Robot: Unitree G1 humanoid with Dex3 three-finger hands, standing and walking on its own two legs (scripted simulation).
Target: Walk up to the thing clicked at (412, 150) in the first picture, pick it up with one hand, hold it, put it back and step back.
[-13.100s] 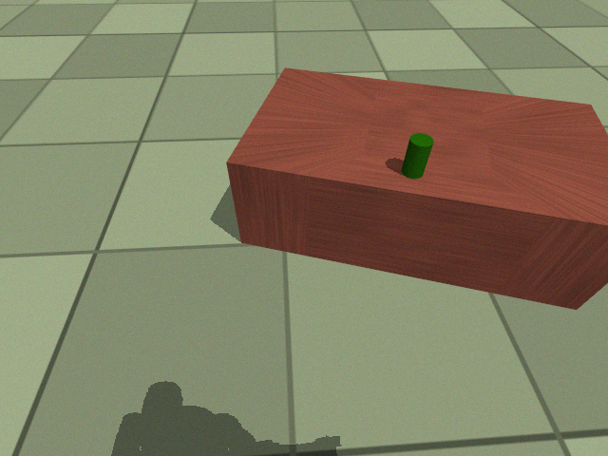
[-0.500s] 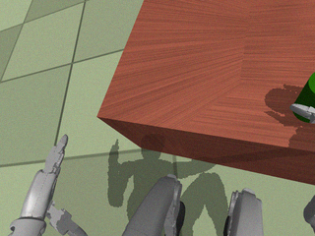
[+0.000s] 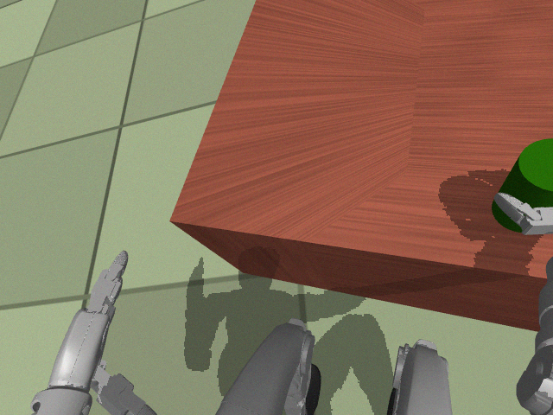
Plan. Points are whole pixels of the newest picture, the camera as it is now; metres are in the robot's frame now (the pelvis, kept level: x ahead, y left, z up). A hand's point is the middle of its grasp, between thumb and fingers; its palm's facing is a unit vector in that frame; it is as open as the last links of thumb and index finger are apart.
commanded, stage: settle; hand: right
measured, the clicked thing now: (535, 190) +0.48 -0.24 -0.05
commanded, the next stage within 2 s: lift in 0.42 s
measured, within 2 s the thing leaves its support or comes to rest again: neither
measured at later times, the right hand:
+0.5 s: hand out of the picture +0.48 -0.26 -0.01, palm faces +0.27 +0.96 +0.00, open 10.3 cm
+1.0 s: hand out of the picture +0.45 -0.25 +0.06, palm faces +0.27 +0.96 -0.01, open 10.3 cm
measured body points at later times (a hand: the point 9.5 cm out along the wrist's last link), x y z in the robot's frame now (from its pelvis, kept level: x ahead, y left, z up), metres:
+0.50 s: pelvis +0.01 -0.01 +0.03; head +0.17 -0.08 +0.44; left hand +0.18 +0.26 +0.08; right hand +0.46 -0.31 +0.00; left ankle +0.05 +0.13 -0.56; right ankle +0.06 -0.12 -0.56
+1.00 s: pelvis +0.02 -0.01 +0.06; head +0.13 -0.07 +0.49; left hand +0.19 +0.25 +0.09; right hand +0.43 -0.30 +0.06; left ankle +0.05 +0.13 -0.56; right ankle +0.06 -0.12 -0.56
